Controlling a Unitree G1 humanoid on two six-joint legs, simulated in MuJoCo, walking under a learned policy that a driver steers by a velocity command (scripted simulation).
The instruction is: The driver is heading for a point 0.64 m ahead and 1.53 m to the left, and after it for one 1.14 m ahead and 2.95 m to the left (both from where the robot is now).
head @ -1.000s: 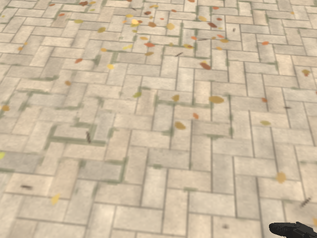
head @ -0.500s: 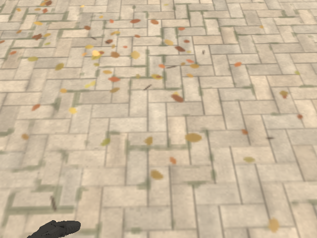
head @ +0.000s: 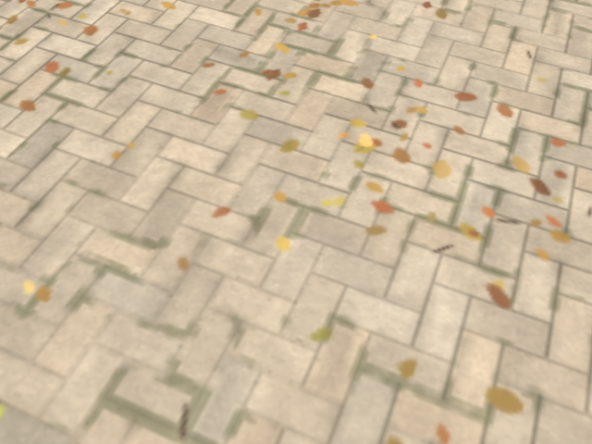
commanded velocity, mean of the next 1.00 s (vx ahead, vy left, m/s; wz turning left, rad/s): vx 0.50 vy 0.00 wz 0.59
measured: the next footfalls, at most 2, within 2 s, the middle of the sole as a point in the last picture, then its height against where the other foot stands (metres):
left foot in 0.04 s outside the picture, level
right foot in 0.54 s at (338, 419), level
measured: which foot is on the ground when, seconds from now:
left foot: up 0.00-0.02, down 0.04-0.54, up 0.56-1.00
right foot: down 0.00-0.06, up 0.08-0.52, down 0.54-1.00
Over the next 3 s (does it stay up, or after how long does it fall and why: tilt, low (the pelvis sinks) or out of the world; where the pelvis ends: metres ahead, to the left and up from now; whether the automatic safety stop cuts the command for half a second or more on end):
stays up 1.13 1.04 0.00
